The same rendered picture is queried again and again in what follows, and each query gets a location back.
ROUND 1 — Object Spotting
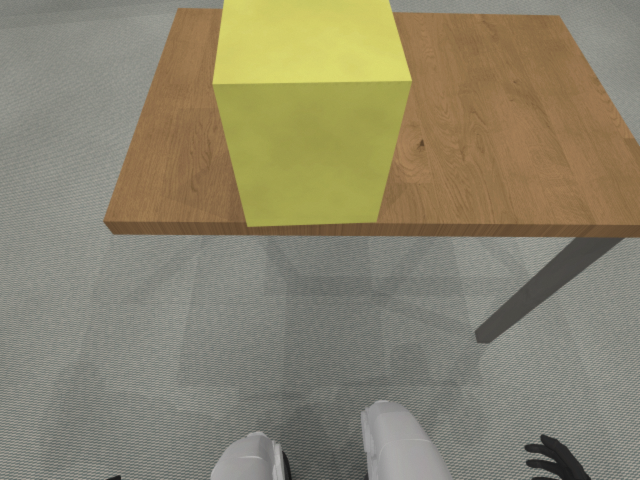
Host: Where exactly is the robot left shin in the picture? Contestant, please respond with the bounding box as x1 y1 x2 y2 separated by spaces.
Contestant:
247 432 269 439

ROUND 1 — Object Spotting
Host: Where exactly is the robot shin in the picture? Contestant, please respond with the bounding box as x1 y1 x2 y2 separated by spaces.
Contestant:
367 400 389 480
247 432 269 439

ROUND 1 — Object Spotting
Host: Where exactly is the robot right shin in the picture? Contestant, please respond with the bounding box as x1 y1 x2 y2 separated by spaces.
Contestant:
367 400 389 480

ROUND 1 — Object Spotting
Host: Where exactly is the right robot hand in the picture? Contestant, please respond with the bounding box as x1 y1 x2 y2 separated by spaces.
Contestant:
524 434 591 480

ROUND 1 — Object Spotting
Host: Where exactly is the carton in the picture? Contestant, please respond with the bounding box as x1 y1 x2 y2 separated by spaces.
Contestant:
212 0 412 227

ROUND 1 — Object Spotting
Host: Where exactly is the table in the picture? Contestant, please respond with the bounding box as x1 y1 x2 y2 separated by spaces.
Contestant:
103 8 640 343

